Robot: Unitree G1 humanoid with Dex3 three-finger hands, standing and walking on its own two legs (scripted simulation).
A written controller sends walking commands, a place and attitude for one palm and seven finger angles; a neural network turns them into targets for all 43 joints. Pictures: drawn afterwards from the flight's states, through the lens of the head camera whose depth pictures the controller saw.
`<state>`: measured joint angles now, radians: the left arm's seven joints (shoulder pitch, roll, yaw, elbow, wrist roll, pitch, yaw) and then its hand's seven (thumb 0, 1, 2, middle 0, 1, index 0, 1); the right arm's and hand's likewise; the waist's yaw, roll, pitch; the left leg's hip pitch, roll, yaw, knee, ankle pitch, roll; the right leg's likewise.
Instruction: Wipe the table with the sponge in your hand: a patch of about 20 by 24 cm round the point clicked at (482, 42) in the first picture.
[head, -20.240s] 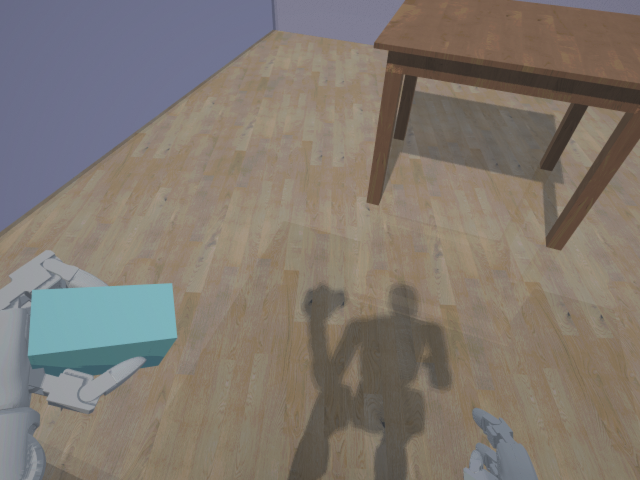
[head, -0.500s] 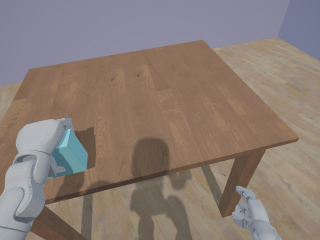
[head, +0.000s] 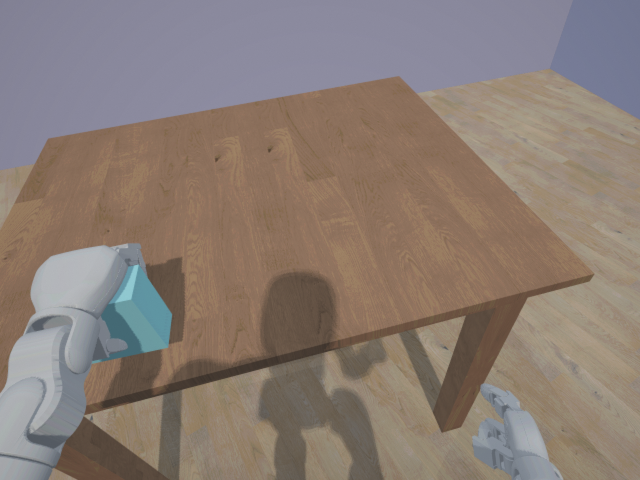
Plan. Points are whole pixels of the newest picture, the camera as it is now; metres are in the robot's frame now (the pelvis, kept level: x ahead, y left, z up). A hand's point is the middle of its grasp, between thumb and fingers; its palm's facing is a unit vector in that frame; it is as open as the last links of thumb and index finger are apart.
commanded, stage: move the sponge above the wiping area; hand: left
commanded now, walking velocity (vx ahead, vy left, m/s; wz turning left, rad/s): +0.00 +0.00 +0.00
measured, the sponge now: (117, 323) +0.25 +0.31 +0.08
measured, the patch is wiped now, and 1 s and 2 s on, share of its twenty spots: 0.00 0.00 0.00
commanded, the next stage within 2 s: lower the sponge onto the table in 1.36 s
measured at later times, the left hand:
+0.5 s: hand (108, 297) +0.26 +0.31 +0.11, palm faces +0.02 -0.03 -1.00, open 9.6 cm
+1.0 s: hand (95, 304) +0.25 +0.32 +0.12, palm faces +0.00 -0.03 -1.00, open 9.6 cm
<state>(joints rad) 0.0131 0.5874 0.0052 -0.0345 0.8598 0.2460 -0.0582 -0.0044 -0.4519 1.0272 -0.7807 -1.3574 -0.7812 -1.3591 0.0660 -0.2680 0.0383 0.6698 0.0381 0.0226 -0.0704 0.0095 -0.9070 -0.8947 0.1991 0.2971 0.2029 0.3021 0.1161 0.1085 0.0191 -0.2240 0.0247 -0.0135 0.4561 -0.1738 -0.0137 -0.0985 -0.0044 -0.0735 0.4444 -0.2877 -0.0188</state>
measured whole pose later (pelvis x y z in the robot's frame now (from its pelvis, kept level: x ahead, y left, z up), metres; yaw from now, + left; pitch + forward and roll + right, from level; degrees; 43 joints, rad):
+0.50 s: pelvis +0.01 +0.00 +0.00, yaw +0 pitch -2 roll +0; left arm 0.03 0.59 0.03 -0.03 0.86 0.25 -0.04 0.00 -0.45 1.03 -0.78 -1.36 -0.78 -1.36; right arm 0.09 -0.27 0.03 0.66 0.04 0.04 -0.06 0.01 -0.91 -0.89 0.20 0.30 0.20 0.30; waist 0.11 0.11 0.00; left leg -0.24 0.03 -0.01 0.47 -0.19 -0.02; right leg -0.11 0.00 -0.07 0.45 -0.30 -0.02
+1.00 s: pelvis +0.01 -0.01 +0.00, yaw +0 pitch -3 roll +0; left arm 0.04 0.61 0.04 -0.06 0.85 0.28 -0.09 0.00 -0.45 1.03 -0.78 -1.36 -0.78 -1.36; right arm 0.07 -0.28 0.04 0.64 0.04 0.04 -0.06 0.01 -0.91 -0.89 0.20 0.30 0.20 0.30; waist 0.12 0.11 0.00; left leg -0.23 0.03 -0.02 0.48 -0.19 -0.02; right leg -0.10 0.00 -0.08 0.46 -0.31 -0.02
